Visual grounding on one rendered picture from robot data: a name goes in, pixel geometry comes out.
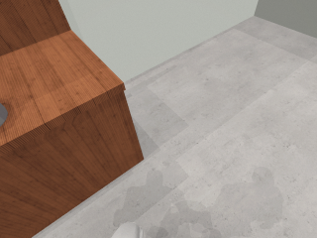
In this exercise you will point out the table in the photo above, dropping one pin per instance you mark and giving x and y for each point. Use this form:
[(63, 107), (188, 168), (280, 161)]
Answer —
[(69, 130)]

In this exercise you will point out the robot left thigh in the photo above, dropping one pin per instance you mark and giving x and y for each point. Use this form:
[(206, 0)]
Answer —
[(129, 230)]

